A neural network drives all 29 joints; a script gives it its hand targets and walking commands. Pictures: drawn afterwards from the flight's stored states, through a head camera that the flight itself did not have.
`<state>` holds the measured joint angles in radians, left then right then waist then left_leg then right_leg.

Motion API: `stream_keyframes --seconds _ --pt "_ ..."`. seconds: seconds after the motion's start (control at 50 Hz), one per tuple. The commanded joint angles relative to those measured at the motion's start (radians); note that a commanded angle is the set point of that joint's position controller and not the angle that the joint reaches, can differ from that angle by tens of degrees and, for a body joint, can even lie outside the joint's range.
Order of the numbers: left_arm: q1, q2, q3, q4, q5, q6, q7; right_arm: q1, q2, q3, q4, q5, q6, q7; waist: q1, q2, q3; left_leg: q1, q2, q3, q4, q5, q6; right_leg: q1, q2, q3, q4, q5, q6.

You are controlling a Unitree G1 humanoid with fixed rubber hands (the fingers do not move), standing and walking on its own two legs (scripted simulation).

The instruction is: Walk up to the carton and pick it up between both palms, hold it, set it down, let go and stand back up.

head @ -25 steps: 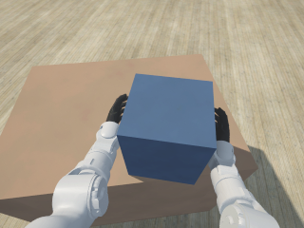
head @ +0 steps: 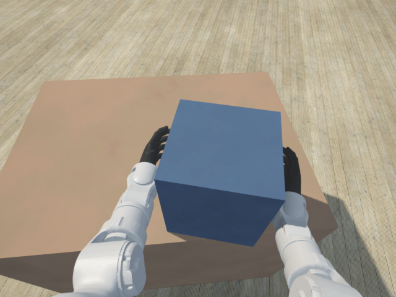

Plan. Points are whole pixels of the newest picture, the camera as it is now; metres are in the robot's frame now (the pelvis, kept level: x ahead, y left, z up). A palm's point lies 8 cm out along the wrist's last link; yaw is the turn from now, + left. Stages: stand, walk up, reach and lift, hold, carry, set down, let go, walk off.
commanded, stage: reach and lift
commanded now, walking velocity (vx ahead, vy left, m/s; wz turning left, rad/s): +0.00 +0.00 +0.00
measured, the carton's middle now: (218, 177) +0.37 -0.07 +0.00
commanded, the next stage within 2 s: none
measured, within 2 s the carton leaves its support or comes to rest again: leaves its support in 0.42 s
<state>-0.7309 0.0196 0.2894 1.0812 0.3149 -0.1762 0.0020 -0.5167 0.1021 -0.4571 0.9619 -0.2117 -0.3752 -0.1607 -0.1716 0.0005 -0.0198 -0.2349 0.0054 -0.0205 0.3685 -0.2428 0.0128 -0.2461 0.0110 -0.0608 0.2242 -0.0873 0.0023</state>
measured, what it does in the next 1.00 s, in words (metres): stands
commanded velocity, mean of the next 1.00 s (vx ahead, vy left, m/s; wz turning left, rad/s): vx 0.00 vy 0.00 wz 0.00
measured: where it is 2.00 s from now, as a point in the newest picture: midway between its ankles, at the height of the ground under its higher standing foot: outside the picture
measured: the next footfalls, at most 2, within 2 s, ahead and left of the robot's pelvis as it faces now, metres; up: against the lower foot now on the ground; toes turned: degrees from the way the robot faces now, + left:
none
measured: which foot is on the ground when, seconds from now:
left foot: down 0.00-1.00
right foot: down 0.00-1.00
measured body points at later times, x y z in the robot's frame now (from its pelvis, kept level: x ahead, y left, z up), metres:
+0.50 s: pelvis -0.02 -0.01 +0.00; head +0.03 +0.00 +0.45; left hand +0.41 +0.07 +0.05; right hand +0.32 -0.22 +0.02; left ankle -0.04 +0.10 -0.75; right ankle +0.01 -0.12 -0.75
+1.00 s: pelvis -0.02 -0.01 +0.00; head +0.01 -0.02 +0.45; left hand +0.41 +0.06 +0.06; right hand +0.32 -0.23 +0.02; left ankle -0.04 +0.10 -0.75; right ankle +0.01 -0.12 -0.75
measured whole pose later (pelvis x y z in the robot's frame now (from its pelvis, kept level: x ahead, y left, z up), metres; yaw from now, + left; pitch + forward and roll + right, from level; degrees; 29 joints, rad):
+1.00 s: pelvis -0.02 -0.01 +0.00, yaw +0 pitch +12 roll -1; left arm -0.73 0.06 0.01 1.03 0.05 -0.12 0.09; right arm -0.46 0.02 -0.24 0.87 0.03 -0.34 -0.20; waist -0.13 0.05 -0.16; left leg -0.39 0.00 -0.01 0.37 -0.19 0.01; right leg -0.42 0.00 -0.06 0.27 -0.06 -0.01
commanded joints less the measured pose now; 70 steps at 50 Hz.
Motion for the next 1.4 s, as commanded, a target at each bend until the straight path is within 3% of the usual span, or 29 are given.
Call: stream_keyframes --seconds 0.0,0.04,0.06,0.1,0.14,0.18,0.2,0.22,0.24,0.28,0.32,0.36,0.4,0.46,0.54,0.56,0.58,0.62,0.68,0.7,0.74,0.88,0.98,1.08,1.1,1.16,1.2,1.3,1.38 --pt "-0.475 -0.548 -0.25 -0.076 0.048 -0.037 -0.142 -0.534 0.495 0.359 -0.053 -0.106 -0.07 0.125 0.005 0.065 -0.511 0.132 -0.031 0.051 0.007 0.494 -0.103 0.317 0.012 -0.061 0.066 0.489 0.007" --pt "-0.481 -0.575 -0.274 -0.106 0.051 -0.034 -0.133 -0.525 0.491 0.358 -0.023 -0.098 -0.089 0.12 -0.003 0.094 -0.495 0.178 -0.026 0.045 0.019 0.567 -0.119 0.29 0.018 -0.077 0.065 0.497 0.002" --pt "-0.495 -0.578 -0.276 -0.104 0.044 -0.032 -0.129 -0.555 0.482 0.353 -0.053 -0.095 -0.098 0.125 0.014 0.102 -0.537 0.182 -0.021 0.048 0.024 0.586 -0.125 0.278 0.024 -0.076 0.062 0.487 -0.001" --pt "-0.49 -0.581 -0.282 -0.11 0.05 -0.041 -0.128 -0.548 0.487 0.376 -0.049 -0.086 -0.116 0.114 0.01 0.092 -0.538 0.164 -0.026 0.05 0.024 0.567 -0.114 0.29 0.021 -0.071 0.059 0.518 0.002" --pt "-0.508 -0.59 -0.315 -0.158 0.032 -0.064 -0.117 -0.579 0.49 0.402 -0.059 -0.085 -0.152 0.107 0.019 0.099 -0.585 0.183 -0.018 0.048 0.043 0.653 -0.128 0.296 0.021 -0.073 0.072 0.582 0.009" --pt "-0.546 -0.612 -0.348 -0.191 0.011 -0.08 -0.108 -0.602 0.486 0.392 -0.057 -0.076 -0.178 0.105 0.003 0.112 -0.633 0.193 -0.017 0.043 0.048 0.661 -0.141 0.273 0.025 -0.079 0.068 0.566 0.005" --pt "-0.568 -0.625 -0.38 -0.233 -0.008 -0.089 -0.099 -0.629 0.47 0.42 -0.089 -0.069 -0.198 0.104 0.011 0.116 -0.678 0.239 -0.005 0.038 0.063 0.742 -0.152 0.243 0.031 -0.09 0.072 0.589 0.009" --pt "-0.574 -0.621 -0.371 -0.217 -0.007 -0.094 -0.093 -0.631 0.459 0.409 -0.066 -0.07 -0.202 0.099 0.008 0.115 -0.651 0.236 -0.003 0.035 0.057 0.723 -0.151 0.223 0.029 -0.082 0.061 0.556 0.009" --pt "-0.569 -0.609 -0.369 -0.224 -0.005 -0.107 -0.093 -0.623 0.487 0.448 -0.057 -0.056 -0.21 0.099 0.036 0.105 -0.668 0.221 -0.008 0.043 0.063 0.706 -0.14 0.25 0.026 -0.072 0.069 0.58 0.012" --pt "-0.575 -0.621 -0.382 -0.214 -0.019 -0.111 -0.089 -0.65 0.475 0.438 -0.063 -0.046 -0.223 0.093 0.017 0.082 -0.656 0.2 -0.011 0.038 0.058 0.681 -0.14 0.266 0.024 -0.07 0.072 0.588 0.015" --pt "-0.601 -0.625 -0.391 -0.227 -0.032 -0.124 -0.083 -0.666 0.479 0.456 -0.057 -0.038 -0.235 0.092 0.029 0.083 -0.662 0.207 -0.006 0.042 0.05 0.689 -0.145 0.257 0.026 -0.065 0.071 0.566 0.021" --pt "-0.606 -0.61 -0.393 -0.233 -0.034 -0.125 -0.08 -0.644 0.44 0.425 -0.005 -0.035 -0.232 0.086 0.011 0.078 -0.624 0.177 -0.012 0.047 0.033 0.607 -0.137 0.249 0.026 -0.064 0.065 0.527 0.016" --pt "-0.633 -0.614 -0.395 -0.238 -0.048 -0.135 -0.07 -0.697 0.437 0.423 -0.028 -0.039 -0.238 0.09 0.029 0.081 -0.666 0.148 -0.017 0.052 0.018 0.533 -0.129 0.263 0.021 -0.059 0.057 0.478 0.008" --pt "-0.667 -0.61 -0.404 -0.247 -0.06 -0.151 -0.073 -0.697 0.459 0.439 -0.056 -0.027 -0.234 0.084 0.02 0.061 -0.694 0.119 -0.026 0.053 0.011 0.499 -0.119 0.292 0.016 -0.047 0.066 0.51 0.018" --pt "-0.702 -0.593 -0.367 -0.187 -0.055 -0.153 -0.079 -0.731 0.447 0.404 -0.037 -0.049 -0.208 0.088 0.017 0.032 -0.648 0.053 -0.038 0.061 -0.035 0.315 -0.093 0.306 0.002 -0.045 0.048 0.379 0.02" --pt "-0.711 -0.589 -0.373 -0.215 -0.061 -0.159 -0.076 -0.744 0.456 0.411 -0.051 -0.041 -0.205 0.094 0.027 0.021 -0.672 0.058 -0.039 0.069 -0.035 0.328 -0.087 0.306 0.004 -0.041 0.057 0.399 0.029" --pt "-0.716 -0.604 -0.378 -0.205 -0.058 -0.156 -0.081 -0.739 0.471 0.415 -0.05 -0.05 -0.203 0.085 0.011 0.021 -0.674 0.057 -0.04 0.069 -0.037 0.322 -0.087 0.317 0.001 -0.038 0.056 0.414 0.029" --pt "-0.718 -0.604 -0.372 -0.209 -0.071 -0.158 -0.084 -0.753 0.491 0.443 -0.054 -0.037 -0.189 0.092 0.039 0.01 -0.703 0.037 -0.041 0.068 -0.035 0.318 -0.073 0.325 0.001 -0.027 0.067 0.423 0.029" --pt "-0.743 -0.605 -0.387 -0.216 -0.093 -0.159 -0.075 -0.766 0.488 0.45 -0.069 -0.026 -0.168 0.102 0.031 0.011 -0.723 0.01 -0.04 0.059 -0.046 0.277 -0.07 0.321 0.004 -0.027 0.078 0.38 0.033" --pt "-0.739 -0.609 -0.384 -0.214 -0.093 -0.159 -0.078 -0.776 0.528 0.492 -0.107 -0.018 -0.158 0.103 0.055 0.008 -0.77 -0.015 -0.045 0.065 -0.043 0.284 -0.066 0.363 0.002 -0.016 0.084 0.418 0.033" --pt "-0.746 -0.64 -0.424 -0.234 -0.128 -0.157 -0.071 -0.79 0.519 0.503 -0.111 0.007 -0.141 0.107 0.034 0.011 -0.787 0.006 -0.042 0.052 -0.033 0.319 -0.069 0.34 0.008 -0.022 0.094 0.431 0.032" --pt "-0.754 -0.686 -0.521 -0.362 -0.216 -0.138 -0.06 -0.833 0.563 0.661 -0.316 0.113 -0.059 0.117 0.033 -0.003 -0.841 0.006 -0.043 0.017 -0.012 0.349 -0.055 0.356 0.014 0.001 0.136 0.465 0.04" --pt "-0.756 -0.745 -0.647 -0.53 -0.295 -0.077 -0.052 -0.836 0.575 0.762 -0.476 0.193 0.034 0.115 0.005 0.01 -0.888 0.064 -0.048 -0.01 0.022 0.421 -0.055 0.348 0.027 0.003 0.162 0.525 0.041" --pt "-0.699 -0.7 -0.635 -0.656 -0.27 0.041 -0.057 -0.837 0.55 0.839 -0.615 0.247 0.149 0.103 0.026 -0.036 -0.765 0.06 -0.053 -0.026 -0.006 0.378 -0.029 0.396 0.022 0.028 0.146 0.501 0.049" --pt "-0.708 -0.695 -0.652 -0.706 -0.276 0.065 -0.061 -0.836 0.546 0.855 -0.657 0.255 0.169 0.1 0.017 -0.034 -0.786 0.082 -0.056 -0.023 -0.005 0.398 -0.027 0.416 0.02 0.031 0.14 0.538 0.051" --pt "-0.68 -0.684 -0.662 -0.764 -0.28 0.159 -0.065 -0.85 0.531 0.892 -0.762 0.3 0.216 0.1 0.041 -0.046 -0.77 0.093 -0.057 -0.026 -0.021 0.423 -0.025 0.477 0.028 0.022 0.149 0.575 0.058" --pt "-0.707 -0.663 -0.623 -0.78 -0.252 0.209 -0.077 -0.817 0.497 0.853 -0.722 0.297 0.256 0.094 0.032 -0.05 -0.689 0.143 -0.052 -0.027 -0.03 0.438 -0.028 0.468 0.029 0.016 0.133 0.537 0.058" --pt "-0.596 -0.644 -0.542 -0.725 -0.186 0.37 -0.122 -0.786 0.446 0.796 -0.654 0.33 0.332 0.099 0.06 -0.03 -0.492 0.153 -0.056 -0.009 -0.056 0.397 -0.03 0.532 0.019 0.02 0.119 0.491 0.048" --pt "-0.595 -0.663 -0.569 -0.778 -0.203 0.432 -0.124 -0.834 0.443 0.777 -0.709 0.361 0.36 0.101 0.064 -0.004 -0.48 0.211 -0.059 -0.003 -0.037 0.439 -0.048 0.489 0.036 -0.002 0.109 0.433 0.038"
